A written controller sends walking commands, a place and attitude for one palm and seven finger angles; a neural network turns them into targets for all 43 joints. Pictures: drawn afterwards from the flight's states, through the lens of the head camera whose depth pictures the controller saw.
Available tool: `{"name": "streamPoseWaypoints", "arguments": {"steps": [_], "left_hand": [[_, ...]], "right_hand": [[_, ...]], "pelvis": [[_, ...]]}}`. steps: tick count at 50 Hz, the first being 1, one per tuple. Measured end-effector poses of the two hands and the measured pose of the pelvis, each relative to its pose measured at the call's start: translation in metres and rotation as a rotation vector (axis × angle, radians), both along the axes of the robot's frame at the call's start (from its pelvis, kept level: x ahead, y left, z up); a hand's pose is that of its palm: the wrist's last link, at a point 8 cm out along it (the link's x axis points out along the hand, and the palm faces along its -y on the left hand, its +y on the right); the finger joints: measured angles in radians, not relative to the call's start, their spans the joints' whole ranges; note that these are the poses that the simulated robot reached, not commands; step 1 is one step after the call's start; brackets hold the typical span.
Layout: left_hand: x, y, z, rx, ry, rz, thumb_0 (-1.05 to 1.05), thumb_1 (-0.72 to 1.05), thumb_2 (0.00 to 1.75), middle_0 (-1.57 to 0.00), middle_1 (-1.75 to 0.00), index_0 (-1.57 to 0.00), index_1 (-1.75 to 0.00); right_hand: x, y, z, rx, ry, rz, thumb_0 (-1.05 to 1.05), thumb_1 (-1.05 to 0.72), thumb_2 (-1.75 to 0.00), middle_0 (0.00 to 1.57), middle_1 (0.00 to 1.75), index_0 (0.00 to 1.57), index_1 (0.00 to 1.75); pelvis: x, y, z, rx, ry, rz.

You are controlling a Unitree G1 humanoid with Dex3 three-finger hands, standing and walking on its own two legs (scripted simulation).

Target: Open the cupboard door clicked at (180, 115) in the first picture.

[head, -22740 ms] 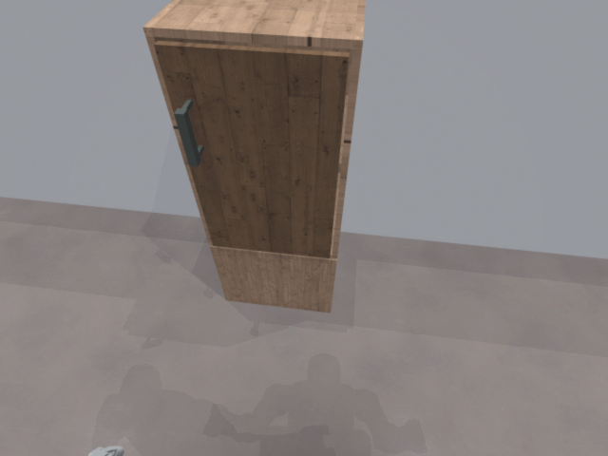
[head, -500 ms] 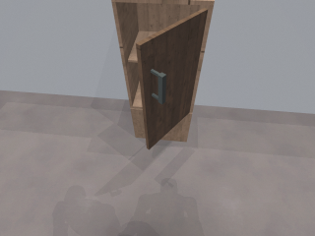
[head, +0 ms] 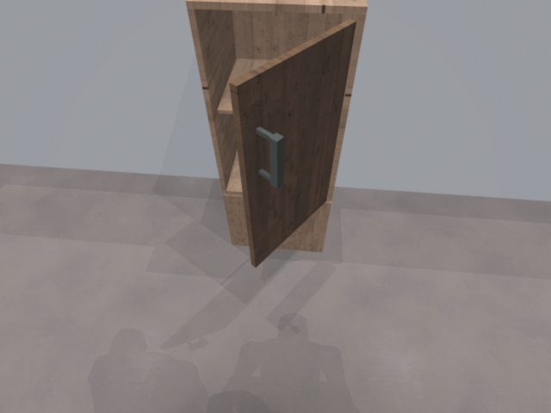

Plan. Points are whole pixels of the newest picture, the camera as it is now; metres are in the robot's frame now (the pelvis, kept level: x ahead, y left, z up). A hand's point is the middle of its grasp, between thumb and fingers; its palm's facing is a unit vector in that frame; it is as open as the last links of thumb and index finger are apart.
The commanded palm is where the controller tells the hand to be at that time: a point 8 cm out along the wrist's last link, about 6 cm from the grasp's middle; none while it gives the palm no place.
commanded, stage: look to check the result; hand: left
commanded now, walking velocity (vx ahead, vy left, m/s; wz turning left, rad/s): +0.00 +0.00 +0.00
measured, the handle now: (269, 158) +0.58 +0.04 +0.02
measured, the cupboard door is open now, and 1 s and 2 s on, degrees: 54 54 54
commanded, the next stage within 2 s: walk to a spot facing it in 0.48 s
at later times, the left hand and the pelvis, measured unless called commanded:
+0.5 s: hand out of the picture +0.03 +0.17 -0.17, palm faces +0.03 -0.98 -0.21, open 7.4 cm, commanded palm none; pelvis +0.02 -0.01 +0.00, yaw +0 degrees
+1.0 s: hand out of the picture +0.08 +0.18 -0.18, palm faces -0.10 -0.96 -0.27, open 7.4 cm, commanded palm none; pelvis +0.01 -0.02 -0.01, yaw -10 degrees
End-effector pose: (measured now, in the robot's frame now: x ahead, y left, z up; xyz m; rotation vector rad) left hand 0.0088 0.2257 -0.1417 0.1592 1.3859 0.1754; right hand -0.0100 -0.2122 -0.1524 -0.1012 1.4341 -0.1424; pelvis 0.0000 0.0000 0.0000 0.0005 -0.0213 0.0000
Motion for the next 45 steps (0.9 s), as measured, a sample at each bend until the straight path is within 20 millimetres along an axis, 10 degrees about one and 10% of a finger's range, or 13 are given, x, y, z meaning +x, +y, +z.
{"name": "streamPoseWaypoints", "arguments": {"steps": [45], "left_hand": [[0.047,0.004,-0.005,0.019,0.018,-0.080,0.01,0.90,0.90,-0.20,-0.30,-0.20,-0.30]], "right_hand": [[0.028,-0.035,0.000,-0.076,-0.064,-0.100,0.00,-0.91,-0.90,0.20,0.30,0.20,0.30]], "pelvis": [[0.014,-0.010,-0.008,0.014,0.023,-0.118]]}}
